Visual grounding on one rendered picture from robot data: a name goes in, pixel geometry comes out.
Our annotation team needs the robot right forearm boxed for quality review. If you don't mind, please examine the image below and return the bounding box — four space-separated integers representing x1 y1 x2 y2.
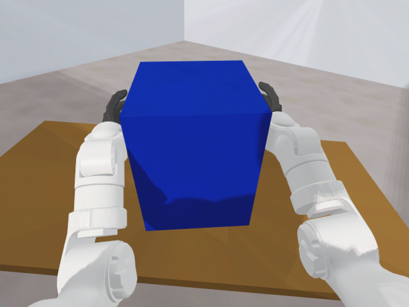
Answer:
265 111 380 261

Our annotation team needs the right robot upper arm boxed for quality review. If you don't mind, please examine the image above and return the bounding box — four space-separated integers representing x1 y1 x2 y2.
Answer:
297 212 409 307

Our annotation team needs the left robot upper arm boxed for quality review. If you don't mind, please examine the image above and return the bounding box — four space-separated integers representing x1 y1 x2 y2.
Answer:
28 240 137 307

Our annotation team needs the carton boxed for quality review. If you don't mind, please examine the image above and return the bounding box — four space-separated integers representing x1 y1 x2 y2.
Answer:
119 60 272 231

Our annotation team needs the robot left forearm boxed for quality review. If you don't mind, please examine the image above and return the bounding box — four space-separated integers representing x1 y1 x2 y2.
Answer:
57 122 127 295

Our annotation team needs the table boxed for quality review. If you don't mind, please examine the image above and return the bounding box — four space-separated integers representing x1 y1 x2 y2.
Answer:
0 121 409 307

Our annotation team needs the robot left hand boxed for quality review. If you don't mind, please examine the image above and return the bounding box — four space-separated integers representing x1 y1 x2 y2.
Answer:
102 90 127 125

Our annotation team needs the robot right hand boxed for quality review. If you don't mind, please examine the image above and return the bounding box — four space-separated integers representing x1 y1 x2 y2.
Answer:
258 82 282 112

